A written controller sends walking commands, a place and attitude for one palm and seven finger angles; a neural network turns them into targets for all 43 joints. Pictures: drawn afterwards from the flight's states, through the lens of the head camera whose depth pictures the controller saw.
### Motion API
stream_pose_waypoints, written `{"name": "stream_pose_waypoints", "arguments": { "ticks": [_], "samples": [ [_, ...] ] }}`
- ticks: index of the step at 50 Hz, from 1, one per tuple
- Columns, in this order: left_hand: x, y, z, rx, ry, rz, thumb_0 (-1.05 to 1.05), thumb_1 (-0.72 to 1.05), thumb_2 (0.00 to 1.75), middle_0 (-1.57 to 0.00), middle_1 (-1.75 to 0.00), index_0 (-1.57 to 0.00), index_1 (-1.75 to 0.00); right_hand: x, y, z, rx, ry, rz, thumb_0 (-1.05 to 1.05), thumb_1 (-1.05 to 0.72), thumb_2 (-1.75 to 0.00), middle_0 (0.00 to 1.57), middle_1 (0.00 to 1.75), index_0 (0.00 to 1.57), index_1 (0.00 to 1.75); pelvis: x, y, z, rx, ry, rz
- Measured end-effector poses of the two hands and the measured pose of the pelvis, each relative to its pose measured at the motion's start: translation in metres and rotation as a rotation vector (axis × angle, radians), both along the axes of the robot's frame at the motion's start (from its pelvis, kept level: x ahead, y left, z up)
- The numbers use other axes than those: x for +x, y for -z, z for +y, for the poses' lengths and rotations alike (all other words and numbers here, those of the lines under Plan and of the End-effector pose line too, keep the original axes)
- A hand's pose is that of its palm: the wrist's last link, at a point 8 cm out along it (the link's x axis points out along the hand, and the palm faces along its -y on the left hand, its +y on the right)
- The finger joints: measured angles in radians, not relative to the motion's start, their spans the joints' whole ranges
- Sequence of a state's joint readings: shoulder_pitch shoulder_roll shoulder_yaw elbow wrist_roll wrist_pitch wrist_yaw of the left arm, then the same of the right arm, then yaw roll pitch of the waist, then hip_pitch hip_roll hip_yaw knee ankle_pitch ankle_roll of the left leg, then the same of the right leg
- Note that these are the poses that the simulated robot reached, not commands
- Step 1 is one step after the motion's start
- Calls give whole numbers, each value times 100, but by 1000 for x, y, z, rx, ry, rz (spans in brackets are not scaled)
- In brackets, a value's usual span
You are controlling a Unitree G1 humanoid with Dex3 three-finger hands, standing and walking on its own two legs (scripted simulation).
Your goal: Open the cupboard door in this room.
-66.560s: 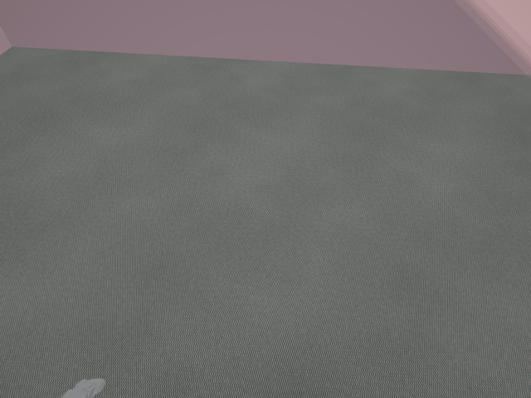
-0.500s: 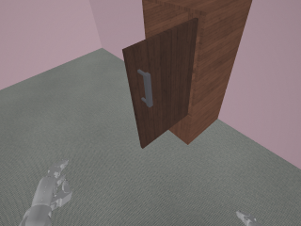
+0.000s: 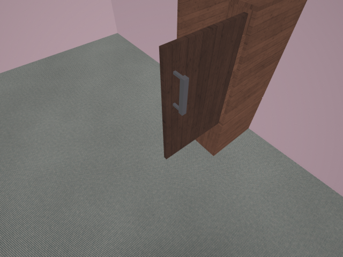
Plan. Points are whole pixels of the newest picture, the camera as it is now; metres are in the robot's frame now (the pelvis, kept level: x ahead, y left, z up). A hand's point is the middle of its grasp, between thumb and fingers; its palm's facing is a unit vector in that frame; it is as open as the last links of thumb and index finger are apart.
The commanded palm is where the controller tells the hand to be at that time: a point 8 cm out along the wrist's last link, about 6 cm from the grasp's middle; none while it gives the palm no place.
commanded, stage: let the arm hang, fingers relaxed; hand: left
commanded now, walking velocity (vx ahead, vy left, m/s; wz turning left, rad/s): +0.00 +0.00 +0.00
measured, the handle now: (179, 93) +0.61 +0.02 +0.00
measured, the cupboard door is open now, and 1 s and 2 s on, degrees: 89 89 89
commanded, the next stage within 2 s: look to check the result in 0.46 s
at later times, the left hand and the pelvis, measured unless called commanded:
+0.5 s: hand out of the picture +0.01 +0.18 -0.18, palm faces +0.01 -0.98 -0.19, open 7.3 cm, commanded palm none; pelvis +0.00 +0.00 +0.00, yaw -1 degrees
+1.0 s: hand out of the picture -0.01 +0.16 -0.18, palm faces +0.02 -0.98 -0.18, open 7.4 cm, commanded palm none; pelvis +0.01 -0.01 +0.00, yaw -1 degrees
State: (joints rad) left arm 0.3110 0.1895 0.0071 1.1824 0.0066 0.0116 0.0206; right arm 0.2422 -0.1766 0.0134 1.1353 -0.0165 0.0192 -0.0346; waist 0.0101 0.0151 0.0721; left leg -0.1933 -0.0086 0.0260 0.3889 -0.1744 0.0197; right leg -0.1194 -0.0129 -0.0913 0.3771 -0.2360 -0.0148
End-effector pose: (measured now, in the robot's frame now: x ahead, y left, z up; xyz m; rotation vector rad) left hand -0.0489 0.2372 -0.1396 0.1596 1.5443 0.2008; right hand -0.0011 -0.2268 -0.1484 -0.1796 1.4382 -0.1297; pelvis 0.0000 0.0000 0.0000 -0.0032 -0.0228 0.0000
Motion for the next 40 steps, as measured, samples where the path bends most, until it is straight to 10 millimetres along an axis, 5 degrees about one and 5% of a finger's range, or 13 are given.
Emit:
{"name": "stream_pose_waypoints", "arguments": {
  "ticks": [16,40],
  "samples": [
    [61,6,-10,-29,58,-165,1,92,90,-20,-30,-20,-30,-22,4,28,50,59,2,0,-91,-89,20,30,20,30,-1,0,6,7,13,-6],
    [29,6,-24,-46,26,-74,1,90,90,-20,-30,-20,-30,-14,3,17,39,56,6,0,-91,-89,20,30,20,30,3,0,-1,7,14,1]
  ]
}}
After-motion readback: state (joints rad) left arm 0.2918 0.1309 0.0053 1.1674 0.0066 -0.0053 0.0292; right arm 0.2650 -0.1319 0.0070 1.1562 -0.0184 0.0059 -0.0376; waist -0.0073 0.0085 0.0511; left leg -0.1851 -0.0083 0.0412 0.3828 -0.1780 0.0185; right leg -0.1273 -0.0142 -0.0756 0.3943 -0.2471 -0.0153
